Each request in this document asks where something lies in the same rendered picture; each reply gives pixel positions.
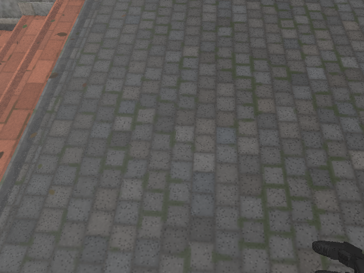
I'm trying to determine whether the right robot hand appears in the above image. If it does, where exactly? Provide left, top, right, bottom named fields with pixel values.
left=312, top=241, right=364, bottom=273

